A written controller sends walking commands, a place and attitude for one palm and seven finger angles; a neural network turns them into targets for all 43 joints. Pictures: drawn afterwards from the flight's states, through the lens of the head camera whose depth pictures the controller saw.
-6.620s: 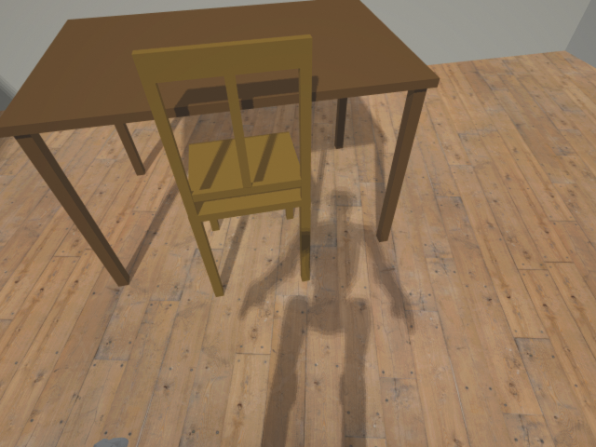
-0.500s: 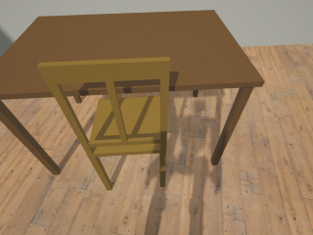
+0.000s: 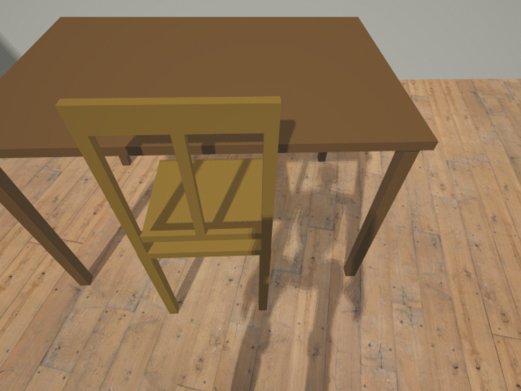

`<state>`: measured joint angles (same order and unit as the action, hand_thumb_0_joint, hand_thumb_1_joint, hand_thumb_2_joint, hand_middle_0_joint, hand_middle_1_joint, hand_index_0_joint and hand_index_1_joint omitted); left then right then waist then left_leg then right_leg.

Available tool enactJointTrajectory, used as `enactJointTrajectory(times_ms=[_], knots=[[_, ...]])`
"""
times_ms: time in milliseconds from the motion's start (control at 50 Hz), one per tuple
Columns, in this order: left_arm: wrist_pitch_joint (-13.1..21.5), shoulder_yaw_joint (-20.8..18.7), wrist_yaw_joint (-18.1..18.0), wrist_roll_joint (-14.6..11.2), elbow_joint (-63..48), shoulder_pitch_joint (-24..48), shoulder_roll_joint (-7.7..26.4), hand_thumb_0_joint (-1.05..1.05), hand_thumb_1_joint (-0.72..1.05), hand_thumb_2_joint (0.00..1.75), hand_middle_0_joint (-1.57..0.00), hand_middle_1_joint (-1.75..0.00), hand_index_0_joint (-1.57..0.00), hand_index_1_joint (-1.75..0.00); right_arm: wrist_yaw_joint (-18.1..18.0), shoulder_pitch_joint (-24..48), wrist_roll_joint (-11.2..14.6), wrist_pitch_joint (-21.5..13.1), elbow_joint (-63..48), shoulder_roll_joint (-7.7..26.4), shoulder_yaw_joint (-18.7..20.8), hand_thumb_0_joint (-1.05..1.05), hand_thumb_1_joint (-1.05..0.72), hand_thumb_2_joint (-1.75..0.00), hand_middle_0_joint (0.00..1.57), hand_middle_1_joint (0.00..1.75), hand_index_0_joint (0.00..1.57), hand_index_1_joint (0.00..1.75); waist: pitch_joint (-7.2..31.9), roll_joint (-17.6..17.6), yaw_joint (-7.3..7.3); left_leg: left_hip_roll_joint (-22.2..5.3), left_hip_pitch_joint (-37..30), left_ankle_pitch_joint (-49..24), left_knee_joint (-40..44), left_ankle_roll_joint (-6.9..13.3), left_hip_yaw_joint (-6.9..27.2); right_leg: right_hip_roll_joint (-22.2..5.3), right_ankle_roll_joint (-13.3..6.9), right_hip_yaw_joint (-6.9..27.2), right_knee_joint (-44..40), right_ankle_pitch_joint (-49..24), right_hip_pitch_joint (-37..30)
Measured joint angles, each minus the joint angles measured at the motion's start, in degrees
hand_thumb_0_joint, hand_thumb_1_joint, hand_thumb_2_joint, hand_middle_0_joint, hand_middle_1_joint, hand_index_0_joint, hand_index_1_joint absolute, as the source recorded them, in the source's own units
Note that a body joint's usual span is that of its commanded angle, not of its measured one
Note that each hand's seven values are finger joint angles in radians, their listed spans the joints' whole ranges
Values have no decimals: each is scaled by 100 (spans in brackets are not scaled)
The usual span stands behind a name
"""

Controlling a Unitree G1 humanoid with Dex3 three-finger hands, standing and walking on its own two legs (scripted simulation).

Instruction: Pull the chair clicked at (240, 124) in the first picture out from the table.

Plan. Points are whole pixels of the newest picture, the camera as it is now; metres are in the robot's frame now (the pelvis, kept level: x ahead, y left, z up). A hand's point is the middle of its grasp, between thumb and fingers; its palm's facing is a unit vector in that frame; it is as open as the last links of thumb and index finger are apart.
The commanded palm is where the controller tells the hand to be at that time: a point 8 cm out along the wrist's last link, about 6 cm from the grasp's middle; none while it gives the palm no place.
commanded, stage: shuffle to correct the standing spot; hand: left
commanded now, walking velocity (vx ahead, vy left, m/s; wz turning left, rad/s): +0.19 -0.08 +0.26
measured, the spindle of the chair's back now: (191, 190) +0.53 +0.20 -0.06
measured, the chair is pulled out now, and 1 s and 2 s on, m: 0.00 0.00 0.00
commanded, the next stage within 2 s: come to a stop and stand still in 0.36 s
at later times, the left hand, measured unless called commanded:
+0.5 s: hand out of the picture +0.09 +0.17 -0.18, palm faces +0.09 -0.97 -0.21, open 7.4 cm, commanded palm none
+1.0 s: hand out of the picture +0.09 +0.16 -0.18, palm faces +0.15 -0.97 -0.21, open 7.3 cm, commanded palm none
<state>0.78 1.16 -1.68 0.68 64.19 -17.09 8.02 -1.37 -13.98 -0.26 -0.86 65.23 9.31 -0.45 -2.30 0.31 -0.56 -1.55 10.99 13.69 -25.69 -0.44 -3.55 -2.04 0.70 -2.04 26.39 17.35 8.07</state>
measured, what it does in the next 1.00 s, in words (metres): steps on the spot: right foot, then left foot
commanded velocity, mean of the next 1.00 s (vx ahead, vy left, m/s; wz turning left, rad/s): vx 0.03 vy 0.00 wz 0.06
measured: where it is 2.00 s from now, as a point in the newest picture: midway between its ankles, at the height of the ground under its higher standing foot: outside the picture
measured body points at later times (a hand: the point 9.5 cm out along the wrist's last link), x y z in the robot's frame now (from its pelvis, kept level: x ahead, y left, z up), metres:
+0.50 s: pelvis +0.07 -0.02 -0.01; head +0.11 -0.03 +0.44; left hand +0.09 +0.22 -0.16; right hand +0.05 -0.23 -0.18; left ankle +0.00 +0.12 -0.74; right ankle +0.08 -0.12 -0.72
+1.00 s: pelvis +0.09 -0.02 -0.01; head +0.11 -0.02 +0.44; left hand +0.08 +0.21 -0.16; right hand +0.20 -0.23 -0.16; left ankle +0.10 +0.07 -0.74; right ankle +0.09 -0.14 -0.74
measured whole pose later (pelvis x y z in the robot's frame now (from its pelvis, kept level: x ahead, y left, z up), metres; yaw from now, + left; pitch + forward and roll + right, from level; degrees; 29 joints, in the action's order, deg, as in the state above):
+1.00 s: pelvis +0.09 -0.02 -0.01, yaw +5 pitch -1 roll +2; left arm -1.7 -0.8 -2.2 1.2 59.9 -13.8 9.5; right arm -1.8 -8.2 -0.5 0.2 58.8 8.1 0.9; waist -3.7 1.8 -2.9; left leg 1.9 13.5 13.2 -28.1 2.9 -6.3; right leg -3.1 0.2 -2.2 32.9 17.2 13.2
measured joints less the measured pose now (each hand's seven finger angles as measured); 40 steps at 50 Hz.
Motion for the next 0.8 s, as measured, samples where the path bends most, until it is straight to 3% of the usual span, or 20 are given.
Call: enactJointTrajectory(times_ms=[300,340,380,420,460,500,540,580,640,740,800], knots=[[20,-219,77,40,-4,-329,193,0,91,90,-20,-30,-20,-30,50,-363,-76,-61,-49,-175,33,0,-91,-89,20,30,20,30,114,173,18,126,265,920,-1073,28,283,-156,11,-284,847,907,18],[-7,-216,63,33,46,-331,189,0,91,90,-20,-30,-20,-30,12,-323,-100,-154,-75,-196,51,0,-90,-89,20,30,20,30,77,184,35,123,215,1007,-1100,61,232,-174,-67,-290,1483,1016,281],[-82,-218,63,30,59,-230,184,0,91,90,-20,-30,-20,-30,-42,-337,-138,-243,-140,-216,64,0,-90,-89,20,30,20,30,12,116,125,82,107,993,-985,63,243,-52,-177,-238,2471,1466,722],[-123,-251,83,20,-20,-28,188,0,91,90,-20,-30,-20,-30,-73,-409,-165,-276,-183,-230,73,0,-90,-89,20,30,20,30,-73,12,219,34,-18,904,-778,35,335,44,-256,-255,2930,1645,1107],[-95,-291,127,-2,-187,205,172,0,91,90,-20,-30,-20,-30,-77,-495,-178,-229,-158,-205,81,0,-90,-89,20,30,20,30,-140,-128,240,-27,-123,827,-589,-29,445,64,-285,-287,2617,1499,1310],[20,-306,176,-2,-393,361,147,0,91,90,-20,-30,-20,-30,-50,-576,-161,-138,-73,-148,89,0,-90,-89,20,30,20,30,-155,-260,181,-93,-150,878,-619,-108,534,69,-256,-339,1683,722,1239],[211,-309,166,18,-573,393,201,0,91,90,-20,-30,-20,-30,-14,-659,-107,-56,-3,-139,94,0,-90,-89,20,30,21,30,-101,-146,85,-23,56,1212,-1239,-20,472,-44,-284,-240,993,-83,1112],[254,-270,102,6,-544,469,94,0,91,90,-20,-30,-20,-30,-22,-577,-66,58,68,-25,133,0,-90,-89,20,30,21,30,-129,-308,76,-88,345,1680,-2164,66,542,37,-292,-391,1226,98,1051],[199,-247,-9,29,-487,447,-1,0,93,90,-20,-30,-20,-30,-58,-344,-36,139,25,82,180,0,-90,-89,20,30,20,30,-78,-342,59,-60,665,1778,-2717,38,335,94,-294,-439,962,168,828],[19,-223,-32,66,-493,431,109,0,95,90,-20,-30,-20,-30,-50,139,31,128,-334,29,204,0,-91,-90,20,30,20,30,-128,-60,12,82,744,1229,-1751,-62,-5,69,-298,-336,524,-103,700],[-70,-226,-26,26,-510,403,140,0,94,90,-20,-30,-20,-30,-46,324,29,92,-501,22,207,0,-91,-90,20,30,20,30,-183,3,-41,127,418,289,-565,-68,-99,79,-239,-316,634,-55,716]])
